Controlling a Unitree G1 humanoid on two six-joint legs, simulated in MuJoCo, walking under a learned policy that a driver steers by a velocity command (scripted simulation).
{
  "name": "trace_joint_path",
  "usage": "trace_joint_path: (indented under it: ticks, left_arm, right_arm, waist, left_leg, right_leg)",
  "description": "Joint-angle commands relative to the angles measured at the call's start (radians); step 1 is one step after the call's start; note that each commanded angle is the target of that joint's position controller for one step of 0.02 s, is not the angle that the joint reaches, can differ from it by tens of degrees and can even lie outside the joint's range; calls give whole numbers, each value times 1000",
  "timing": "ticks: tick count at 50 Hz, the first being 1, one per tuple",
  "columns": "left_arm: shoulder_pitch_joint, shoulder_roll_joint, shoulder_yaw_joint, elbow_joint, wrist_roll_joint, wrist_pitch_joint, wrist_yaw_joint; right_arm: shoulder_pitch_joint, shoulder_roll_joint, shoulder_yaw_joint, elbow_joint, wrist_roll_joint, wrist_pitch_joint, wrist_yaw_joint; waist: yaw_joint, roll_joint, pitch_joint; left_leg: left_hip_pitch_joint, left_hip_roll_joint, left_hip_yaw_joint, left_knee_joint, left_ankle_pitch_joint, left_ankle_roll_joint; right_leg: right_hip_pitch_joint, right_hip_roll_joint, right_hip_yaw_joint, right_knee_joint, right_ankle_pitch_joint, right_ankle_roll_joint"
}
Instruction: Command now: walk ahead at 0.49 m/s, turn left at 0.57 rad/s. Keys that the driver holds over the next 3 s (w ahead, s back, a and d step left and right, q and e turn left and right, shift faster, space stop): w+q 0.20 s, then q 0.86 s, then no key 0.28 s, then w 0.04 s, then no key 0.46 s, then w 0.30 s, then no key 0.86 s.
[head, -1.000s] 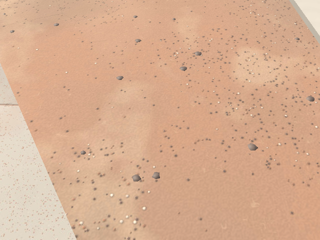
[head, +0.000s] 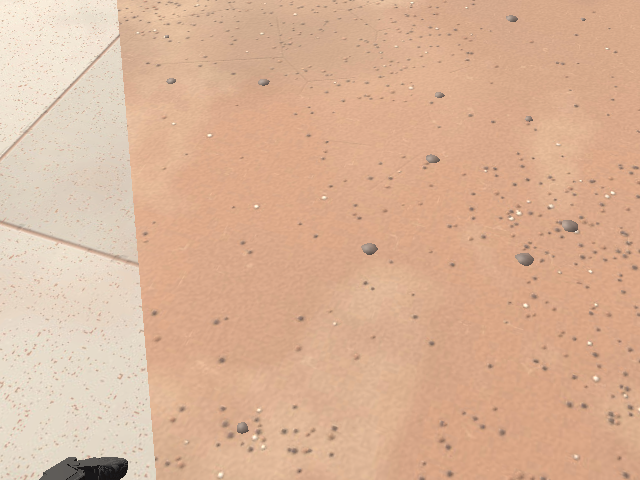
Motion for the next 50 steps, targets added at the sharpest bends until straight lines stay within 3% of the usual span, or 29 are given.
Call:
trace_joint_path:
  ticks: [1, 3, 5, 7, 8, 9, 10, 11, 12, 13, 14, 16, 19, 23, 26, 29, 30, 31, 32, 33, 34, 35, 36, 38, 40, 43, 47, 50]
  left_arm:
    - [-83, 44, 3, -78, -15, -16, -13]
    - [-102, 78, 14, -91, -24, -21, -23]
    - [-86, 109, 28, -95, -27, -28, -29]
    - [40, 137, 48, -70, -25, -37, -25]
    - [172, 182, 63, -61, -5, -41, -16]
    - [293, 267, 85, -33, 15, -30, -12]
    - [314, 206, 75, -22, -9, -21, -20]
    - [249, 134, 53, -43, -9, -13, -15]
    - [184, 106, 41, -56, 0, -2, -11]
    - [134, 84, 32, -53, 3, 4, -11]
    - [105, 68, 26, -50, 5, 5, -11]
    - [79, 75, 30, -33, 0, 2, -14]
    - [63, 131, 52, -8, -5, 12, -3]
    - [35, 149, 57, 10, -21, 40, 12]
    - [50, 174, 66, 28, -40, 51, 8]
    - [36, 188, 74, 31, -63, 60, 4]
    - [54, 167, 70, 38, -63, 61, 3]
    - [111, 138, 60, 36, -36, 58, -2]
    - [141, 57, 27, -4, 27, 58, -8]
    - [137, 102, 30, 2, 7, 58, -15]
    - [69, 144, 39, -9, -30, 64, -15]
    - [43, 147, 42, -8, -26, 72, -4]
    - [25, 144, 44, -3, -12, 82, 9]
    - [41, 134, 43, -5, -6, 95, 13]
    - [59, 104, 34, 2, -8, 94, 12]
    - [40, 81, 23, -3, -11, 95, 8]
    - [22, 94, 29, -20, -19, 92, -5]
    - [79, 91, 39, -11, -19, 82, -16]
  right_arm:
    - [9, -173, -45, -60, 10, -5, -14]
    - [34, -166, -44, -52, 16, 2, -17]
    - [36, -165, -45, -54, 12, 7, -20]
    - [18, -140, -38, -65, 5, 10, -18]
    - [17, -83, -16, -81, -6, 6, -12]
    - [147, -16, 6, -104, 14, -4, -12]
    - [155, -87, 1, -105, 25, -7, -13]
    - [64, -166, -22, -108, 23, 1, -15]
    - [-6, -175, -28, -124, 9, 11, -19]
    - [-37, -169, -33, -138, -3, 18, -20]
    - [-27, -157, -40, -142, -3, 29, -19]
    - [1, -104, -32, -141, 4, 53, -17]
    - [-43, -69, -20, -165, -3, 72, -15]
    - [-116, -68, -18, -179, -7, 72, 12]
    - [-179, -90, -29, -211, -7, 77, 31]
    - [-153, -115, -49, -223, -8, 84, 38]
    - [-81, -144, -66, -204, -12, 82, 30]
    - [5, -239, -96, -199, -13, 80, 8]
    - [-3, -330, -100, -229, -27, 77, -12]
    - [-4, -286, -82, -246, -33, 63, -2]
    - [-41, -246, -73, -239, -30, 54, 6]
    - [-92, -209, -64, -231, -10, 51, 3]
    - [-130, -185, -54, -234, 0, 58, -4]
    - [-186, -190, -52, -248, -17, 72, -16]
    - [-179, -197, -57, -244, -25, 75, -26]
    - [-174, -206, -64, -238, -16, 80, -36]
    - [-172, -204, -63, -237, -13, 90, -28]
    - [-191, -195, -59, -239, 2, 100, -29]
  waist:
    - [-15, 90, -29]
    - [-14, 105, -37]
    - [8, 128, -47]
    - [83, 141, -94]
    - [145, 79, -218]
    - [122, -197, -382]
    - [126, -273, -382]
    - [146, -152, -230]
    - [133, -66, -141]
    - [105, -40, -78]
    - [73, -61, -59]
    - [45, -96, -46]
    - [43, -92, -66]
    - [64, -77, -95]
    - [80, -77, -83]
    - [47, -73, -91]
    - [16, -36, -125]
    - [-8, 117, -188]
    - [53, 365, -245]
    - [4, 251, -404]
    - [-4, 171, -333]
    - [20, 110, -239]
    - [35, 87, -192]
    - [75, 128, -159]
    - [76, 135, -180]
    - [61, 146, -194]
    - [44, 183, -170]
    - [81, 188, -153]
  left_leg:
    - [-146, 203, -157, -82, 168, 137]
    - [-67, 231, -225, -20, 117, 123]
    - [1, 261, -295, 49, 106, 104]
    - [-10, 221, -297, 174, 165, 65]
    - [-97, 165, -234, 405, 108, 29]
    - [-436, 19, -82, 759, -233, -49]
    - [-604, 73, -75, 935, -395, -66]
    - [-649, 111, -80, 1004, -316, -81]
    - [-620, 141, -44, 1007, -251, -96]
    - [-583, 161, -34, 968, -224, -109]
    - [-533, 186, -26, 930, -219, -116]
    - [-469, 191, 23, 853, -207, -133]
    - [-465, 204, 46, 699, -102, -152]
    - [-352, 196, 91, 475, 105, -132]
    - [-317, 184, 116, 366, 84, -103]
    - [-229, 144, 157, 220, 54, -53]
    - [-102, 105, 168, 135, 136, -22]
    - [116, 210, -2, 104, 536, 44]
    - [327, 468, -379, 161, 946, 243]
    - [341, 534, -492, 106, 786, 356]
    - [261, 482, -419, 63, 580, 314]
    - [174, 412, -334, 48, 431, 233]
    - [90, 371, -293, 32, 347, 186]
    - [-59, 313, -235, 9, 336, 160]
    - [-75, 295, -224, 13, 355, 162]
    - [-95, 282, -255, 17, 241, 152]
    - [-106, 274, -350, 16, 80, 130]
    - [-137, 236, -376, 66, 50, 81]
  right_leg:
    - [214, 92, -61, -169, 160, 8]
    - [217, 97, -27, -235, 121, -6]
    - [245, 100, -11, -265, 27, -33]
    - [432, 100, -34, -323, -16, -86]
    - [668, -24, 68, -296, -39, -149]
    - [1046, -266, 473, -338, -207, -310]
    - [1063, -334, 708, -423, -437, -337]
    - [936, -295, 568, -440, -387, -298]
    - [802, -254, 404, -431, -173, -270]
    - [685, -212, 279, -431, 67, -262]
    - [610, -179, 178, -434, 220, -250]
    - [524, -145, 57, -469, 344, -257]
    - [536, -166, -32, -498, 419, -283]
    - [544, -145, -163, -490, 359, -253]
    - [585, -163, -187, -440, 306, -233]
    - [612, -166, -209, -296, 345, -193]
    - [578, -120, -246, -159, 351, -157]
    - [417, -46, -284, 75, 139, -80]
    - [80, 107, -258, 424, -672, 5]
    - [33, 123, -45, 567, -698, 14]
    - [-4, 97, -24, 571, -606, 1]
    - [-11, 70, -24, 501, -524, -8]
    - [13, 55, -22, 430, -470, -6]
    - [129, 82, -45, 336, -398, 5]
    - [180, 104, -49, 230, -375, 14]
    - [240, 121, -33, 98, -326, 16]
    - [293, 144, -21, -38, -317, -4]
    - [425, 151, -45, -280, -208, -43]
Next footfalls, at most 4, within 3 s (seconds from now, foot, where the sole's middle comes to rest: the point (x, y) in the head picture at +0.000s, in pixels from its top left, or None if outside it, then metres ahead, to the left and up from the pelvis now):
0.16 right None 0.29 -0.14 -0.78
0.62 left None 0.35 0.14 -0.78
1.02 right None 0.44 -0.07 -0.78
1.38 left None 0.24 0.10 -0.78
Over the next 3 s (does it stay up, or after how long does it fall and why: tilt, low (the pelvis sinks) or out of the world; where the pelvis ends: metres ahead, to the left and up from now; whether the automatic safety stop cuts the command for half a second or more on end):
stays up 0.51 0.14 -0.01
